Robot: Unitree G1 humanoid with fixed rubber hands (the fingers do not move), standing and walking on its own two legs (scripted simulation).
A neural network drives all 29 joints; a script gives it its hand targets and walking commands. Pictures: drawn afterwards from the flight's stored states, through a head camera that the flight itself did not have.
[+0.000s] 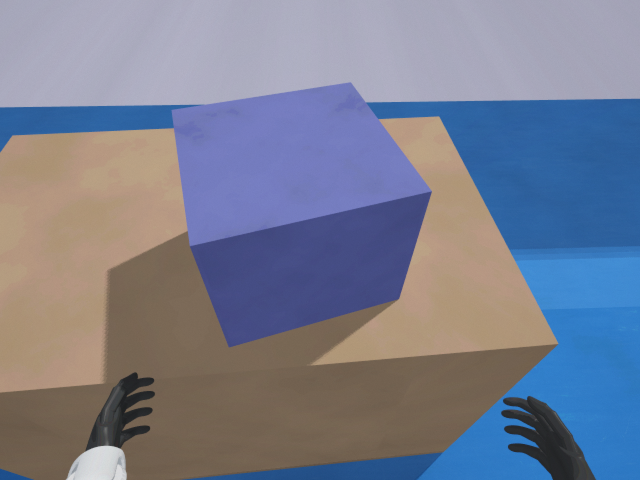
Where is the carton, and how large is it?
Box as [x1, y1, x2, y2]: [171, 82, 431, 346]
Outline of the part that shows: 350,82 171,110 189,243 228,346 232,346 397,299 399,297 431,191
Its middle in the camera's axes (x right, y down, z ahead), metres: -0.04 -0.04 +0.60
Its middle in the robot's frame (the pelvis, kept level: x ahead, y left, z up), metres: +0.48 +0.06 +0.04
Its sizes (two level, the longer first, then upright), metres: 0.280 0.270 0.239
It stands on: a pedestal, 0.70 m high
